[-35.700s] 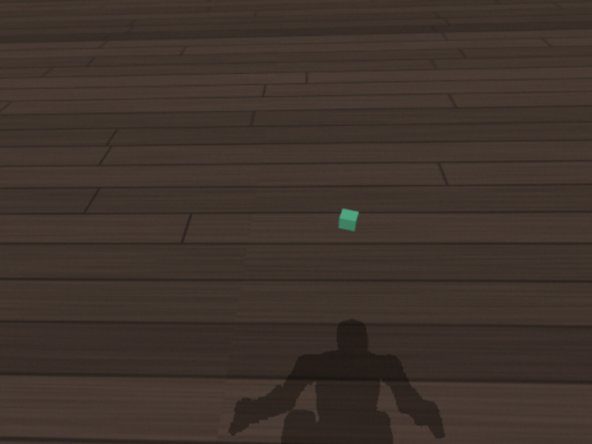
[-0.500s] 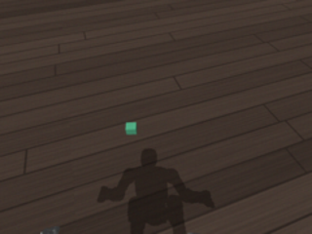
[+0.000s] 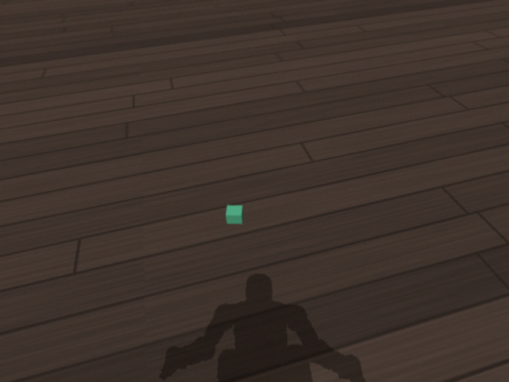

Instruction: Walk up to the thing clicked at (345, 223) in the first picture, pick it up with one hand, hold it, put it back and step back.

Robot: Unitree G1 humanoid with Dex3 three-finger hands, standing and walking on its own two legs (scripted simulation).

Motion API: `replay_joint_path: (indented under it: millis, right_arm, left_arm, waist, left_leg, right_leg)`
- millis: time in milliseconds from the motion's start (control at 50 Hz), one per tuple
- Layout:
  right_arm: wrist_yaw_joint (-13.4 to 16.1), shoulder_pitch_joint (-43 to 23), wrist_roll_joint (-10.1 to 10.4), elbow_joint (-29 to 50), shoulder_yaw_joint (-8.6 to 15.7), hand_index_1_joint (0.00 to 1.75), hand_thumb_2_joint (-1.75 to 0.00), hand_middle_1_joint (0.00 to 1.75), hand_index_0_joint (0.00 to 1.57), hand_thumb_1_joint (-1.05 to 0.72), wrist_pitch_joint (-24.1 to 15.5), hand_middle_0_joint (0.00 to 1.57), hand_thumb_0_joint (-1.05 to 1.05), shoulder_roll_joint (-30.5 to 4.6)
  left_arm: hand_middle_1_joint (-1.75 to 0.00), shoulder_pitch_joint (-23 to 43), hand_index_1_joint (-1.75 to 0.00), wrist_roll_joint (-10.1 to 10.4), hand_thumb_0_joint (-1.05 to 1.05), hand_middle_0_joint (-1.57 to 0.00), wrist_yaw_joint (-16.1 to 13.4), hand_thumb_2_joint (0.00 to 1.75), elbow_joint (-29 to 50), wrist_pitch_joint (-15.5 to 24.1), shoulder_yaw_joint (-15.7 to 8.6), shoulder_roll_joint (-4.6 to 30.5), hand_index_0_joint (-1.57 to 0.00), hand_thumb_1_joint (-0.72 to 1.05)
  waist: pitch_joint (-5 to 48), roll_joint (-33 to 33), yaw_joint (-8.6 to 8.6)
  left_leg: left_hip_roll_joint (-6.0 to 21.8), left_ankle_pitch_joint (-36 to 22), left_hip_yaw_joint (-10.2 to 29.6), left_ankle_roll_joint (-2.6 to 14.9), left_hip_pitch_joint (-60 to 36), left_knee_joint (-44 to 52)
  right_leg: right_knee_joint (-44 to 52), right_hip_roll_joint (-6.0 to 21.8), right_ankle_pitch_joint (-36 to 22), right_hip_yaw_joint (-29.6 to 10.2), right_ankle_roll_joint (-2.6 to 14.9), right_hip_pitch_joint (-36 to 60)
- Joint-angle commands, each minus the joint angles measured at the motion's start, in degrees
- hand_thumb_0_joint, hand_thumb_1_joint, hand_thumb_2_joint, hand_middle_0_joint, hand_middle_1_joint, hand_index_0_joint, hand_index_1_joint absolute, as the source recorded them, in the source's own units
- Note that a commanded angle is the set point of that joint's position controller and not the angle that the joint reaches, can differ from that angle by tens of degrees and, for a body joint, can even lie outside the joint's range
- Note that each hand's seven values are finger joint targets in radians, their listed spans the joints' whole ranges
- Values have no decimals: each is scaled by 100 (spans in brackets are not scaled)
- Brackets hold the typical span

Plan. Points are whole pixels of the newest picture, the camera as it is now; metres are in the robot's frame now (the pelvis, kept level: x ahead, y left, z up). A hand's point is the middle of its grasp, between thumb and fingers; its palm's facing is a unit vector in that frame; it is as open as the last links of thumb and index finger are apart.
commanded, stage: step back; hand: left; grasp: from above
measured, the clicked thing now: (234, 214) +1.07 +0.18 -0.73
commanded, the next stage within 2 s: stand in 0.78 s
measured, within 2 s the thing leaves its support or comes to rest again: neither
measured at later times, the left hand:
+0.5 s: hand out of the picture +0.10 +0.27 -0.15, palm faces +0.00 -0.94 -0.35, open 7.4 cm
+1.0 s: hand out of the picture +0.17 +0.26 -0.13, palm faces -0.05 -0.94 -0.34, open 7.4 cm
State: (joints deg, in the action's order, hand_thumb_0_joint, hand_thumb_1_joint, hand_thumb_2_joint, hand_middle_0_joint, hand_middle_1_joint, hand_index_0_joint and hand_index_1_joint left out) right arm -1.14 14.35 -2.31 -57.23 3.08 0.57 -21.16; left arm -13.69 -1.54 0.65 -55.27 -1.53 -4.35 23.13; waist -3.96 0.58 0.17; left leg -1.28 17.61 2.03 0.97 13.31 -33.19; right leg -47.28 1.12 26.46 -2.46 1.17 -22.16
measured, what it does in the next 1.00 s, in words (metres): steps on the spot: left foot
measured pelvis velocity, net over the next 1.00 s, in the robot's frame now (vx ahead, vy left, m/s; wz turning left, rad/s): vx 0.05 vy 0.01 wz -0.04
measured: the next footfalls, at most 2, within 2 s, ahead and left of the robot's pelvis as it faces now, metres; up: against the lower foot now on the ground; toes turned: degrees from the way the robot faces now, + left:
left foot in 0.40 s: +0.11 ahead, +0.14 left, +0.00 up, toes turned +0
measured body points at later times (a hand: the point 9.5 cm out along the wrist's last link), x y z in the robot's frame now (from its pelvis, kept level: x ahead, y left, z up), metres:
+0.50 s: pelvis +0.03 +0.01 +0.00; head +0.05 +0.01 +0.45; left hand +0.10 +0.32 -0.13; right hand +0.11 -0.30 -0.12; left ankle +0.07 +0.14 -0.73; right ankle +0.03 -0.12 -0.73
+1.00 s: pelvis +0.05 +0.01 +0.02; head +0.06 +0.01 +0.47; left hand +0.17 +0.31 -0.11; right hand +0.15 -0.29 -0.11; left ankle +0.07 +0.14 -0.73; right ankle +0.03 -0.12 -0.73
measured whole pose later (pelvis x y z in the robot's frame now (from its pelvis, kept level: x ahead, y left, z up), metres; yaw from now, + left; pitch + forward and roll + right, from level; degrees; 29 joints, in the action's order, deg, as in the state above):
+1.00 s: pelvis +0.05 +0.01 +0.02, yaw -2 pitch -3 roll +0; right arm -0.7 1.7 -0.2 -63.8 0.9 -0.8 -19.5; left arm -3.1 -0.4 0.1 -63.4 1.1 -0.3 20.0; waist -4.0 0.1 -0.4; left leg 1.2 10.1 -1.8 -0.4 8.4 -21.4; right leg -20.9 1.6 13.2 -0.9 -1.7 -4.7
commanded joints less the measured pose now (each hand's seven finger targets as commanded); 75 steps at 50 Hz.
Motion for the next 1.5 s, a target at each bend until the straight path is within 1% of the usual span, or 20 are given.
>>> replay_joint_path:
  millis: [0, 60, 100, 120, 140, 160, 240, 300, 360, 380, 400, 420, 440, 500, 540, 640, 860, 980, 1220, 1480]
  right_arm:
    - [134, -725, -30, 575, 337, 30, -90, 30, 20, -90, -322, 20, 0, -1550]
    - [71, -860, -49, 599, 355, 30, -90, 30, 20, -90, -194, 20, 0, -1532]
    - [80, -628, 21, 545, 256, 30, -90, 30, 20, -90, -88, 20, 0, -1167]
    - [90, -571, 63, 640, 169, 30, -90, 30, 20, -90, -86, 20, 0, -892]
    - [124, -712, 58, 700, 151, 30, -90, 30, 20, -90, -73, 20, 0, -822]
    - [159, -715, 46, 620, 265, 30, -90, 30, 20, -90, -86, 20, 0, -1214]
    - [103, -267, 88, 337, 247, 30, -90, 30, 20, -90, -184, 20, 0, -1088]
    - [59, -287, 63, 306, 222, 30, -90, 30, 20, -90, -215, 20, 0, -970]
    - [105, -249, 47, 170, 257, 30, -90, 30, 20, -90, -256, 20, 0, -920]
    - [137, -259, 18, 165, 279, 30, -90, 30, 20, -90, -278, 20, 0, -997]
    - [163, -454, -8, 249, 287, 30, -90, 30, 20, -90, -308, 20, 0, -1248]
    - [155, -835, 41, 316, 271, 30, -90, 30, 20, -90, -300, 20, 0, -1473]
    - [128, -1029, 78, 301, 252, 30, -90, 30, 20, -90, -283, 20, 0, -1479]
    - [130, -1247, 100, 212, 139, 30, -90, 30, 20, -90, -252, 20, 0, -1214]
    - [143, -1191, 131, 115, 90, 30, -90, 30, 20, -90, -266, 20, 0, -1106]
    - [170, -1229, 188, -47, 126, 30, -90, 30, 20, -90, -251, 20, 0, -1081]
    - [136, -1464, 201, -274, 25, 30, -90, 30, 20, -90, -269, 20, 0, -1051]
    - [108, -1596, 202, -345, 11, 30, -90, 30, 20, -90, -255, 20, 0, -1031]
    - [100, -1340, 189, -499, -31, 30, -90, 30, 20, -90, -246, 20, 0, -1065]
    - [104, -1172, 173, -517, -54, 30, -90, 30, 20, -90, -241, 20, 0, -1101]
  left_arm:
    - [-30, 205, -30, 58, 0, -20, 27, 90, 322, 275, -232, 1073, -20, 90]
    - [-30, -36, -30, 28, 0, -20, 41, 90, 189, 318, -254, 911, -20, 90]
    - [-30, -273, -30, -39, 0, -20, -41, 90, 34, 403, -297, 929, -20, 90]
    - [-30, -359, -30, -116, 0, -20, -97, 90, 47, 456, -357, 1179, -20, 90]
    - [-30, -346, -30, -114, 0, -20, -124, 90, 97, 485, -448, 1706, -20, 90]
    - [-30, 39, -30, -117, 0, -20, -121, 90, 284, 504, -474, 1840, -20, 90]
    - [-30, 294, -30, -37, 0, -20, -133, 90, 310, 582, -335, 1337, -20, 90]
    - [-30, 434, -30, -20, 0, -20, -91, 90, 341, 547, -271, 1311, -20, 90]
    - [-30, 592, -30, 47, 0, -20, -91, 90, 395, 445, -125, 1115, -20, 90]
    - [-30, 525, -30, 70, 0, -20, -90, 90, 396, 427, -49, 934, -20, 90]
    - [-30, 431, -30, 136, 0, -20, -81, 90, 396, 395, 34, 722, -20, 90]
    - [-30, 415, -30, 194, 0, -20, -97, 90, 252, 346, 7, 798, -20, 90]
    - [-30, 352, -30, 157, 0, -20, -109, 90, 115, 339, -20, 897, -20, 90]
    - [-30, 387, -30, 110, 0, -20, -122, 90, -62, 419, 5, 957, -20, 90]
    - [-30, 491, -30, 133, 0, -20, -132, 90, -133, 450, -20, 1079, -20, 90]
    - [-30, 673, -30, 138, 0, -20, -189, 90, -241, 444, 21, 1035, -20, 90]
    - [-30, 1107, -30, 127, 0, -20, -146, 90, -474, 362, 173, 868, -20, 90]
    - [-30, 1168, -30, 112, 0, -20, -118, 90, -597, 363, 186, 886, -20, 90]
    - [-30, 1167, -30, 96, 0, -20, -86, 90, -734, 373, 192, 927, -20, 90]
    - [-30, 974, -30, 93, 0, -20, -84, 90, -726, 365, 210, 927, -20, 90]
  waist:
    - [-33, -894, 37]
    - [-21, -1151, 136]
    - [78, -504, 265]
    - [133, 315, 288]
    - [-21, 1032, 402]
    - [-364, 602, 311]
    - [8, 472, 98]
    - [82, 850, 73]
    - [392, 497, -89]
    - [546, 270, -113]
    - [642, -355, -16]
    - [561, -576, 122]
    - [480, -519, 167]
    - [413, -630, 175]
    - [530, -519, 91]
    - [1021, -236, 40]
    - [778, -127, -12]
    - [571, -111, 3]
    - [393, -81, -76]
    - [493, -17, -67]
  left_leg:
    - [1372, 2037, 1559, 793, 468, 1894]
    - [1243, 2132, 1113, 731, 864, 1600]
    - [890, 1793, 664, 430, 1272, 567]
    - [442, 1456, 279, 179, 1895, -499]
    - [-118, 1539, 139, 7, 2259, -1496]
    - [162, 1461, 584, -23, 1929, -1962]
    - [365, 785, 438, -53, 1298, -1459]
    - [308, 653, -148, -119, 608, -549]
    - [131, -510, -362, -64, -493, 709]
    - [387, -807, 11, 18, -828, 891]
    - [1168, -524, 1087, 263, -697, 1223]
    - [1683, 253, 1564, 705, 55, 1442]
    - [1725, 439, 1446, 830, 423, 1430]
    - [1097, -486, 626, 273, 389, 1067]
    - [897, -1254, 350, 134, 108, 846]
    - [937, -2778, 86, 185, -713, 581]
    - [978, -2582, 224, 80, -968, 1280]
    - [913, -1522, 210, 9, -841, 1645]
    - [879, -776, 276, -24, -592, 1853]
    - [903, -955, 305, -2, -685, 1713]
  right_leg:
    - [109, 64, -179, 7, -45, -36]
    - [1249, -132, -355, 437, -61, 978]
    - [2329, -234, -673, 190, 40, 1957]
    - [2908, 393, 120, -1082, 295, 2315]
    - [3698, 1647, 1825, -2995, 744, 1664]
    - [3748, 2164, 2106, -3399, 1248, 873]
    - [3108, 1438, -199, -1667, 892, 981]
    - [2819, 1263, -1202, -1028, 848, 643]
    - [1937, 897, -2112, -494, 524, 380]
    - [1645, 750, -2316, -368, 350, 215]
    - [1406, 353, -1724, -200, 95, 63]
    - [1200, -31, -416, 158, -13, 553]
    - [1238, 5, -164, 144, 8, 1016]
    - [2062, 247, -1490, -184, 118, 1356]
    - [2080, 432, -2414, -348, 121, 1446]
    - [2094, 486, -3377, -236, 77, 1562]
    - [2733, 551, -2933, -208, -90, 1678]
    - [3108, 570, -2200, -245, -96, 1626]
    - [3338, 608, -1689, -287, -61, 1532]
    - [3312, 633, -1735, -306, -45, 1433]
